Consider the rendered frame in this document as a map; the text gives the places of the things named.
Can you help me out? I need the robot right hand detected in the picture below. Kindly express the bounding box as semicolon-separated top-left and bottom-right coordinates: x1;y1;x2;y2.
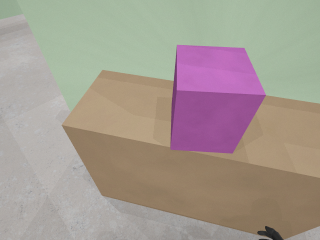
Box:
257;226;283;240

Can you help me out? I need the pedestal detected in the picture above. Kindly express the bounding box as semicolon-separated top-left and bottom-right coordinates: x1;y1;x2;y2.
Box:
62;70;320;240

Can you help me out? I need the carton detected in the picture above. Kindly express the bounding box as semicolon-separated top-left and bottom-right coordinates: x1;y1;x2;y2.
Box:
170;45;266;154

